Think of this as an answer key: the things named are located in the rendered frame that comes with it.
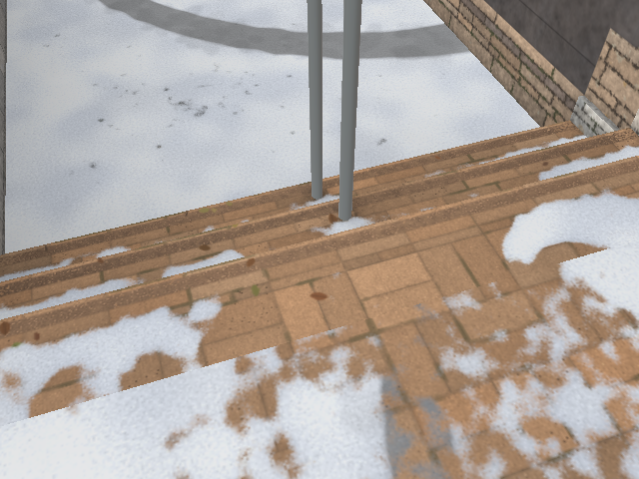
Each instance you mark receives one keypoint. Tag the stairs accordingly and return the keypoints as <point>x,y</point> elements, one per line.
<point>62,271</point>

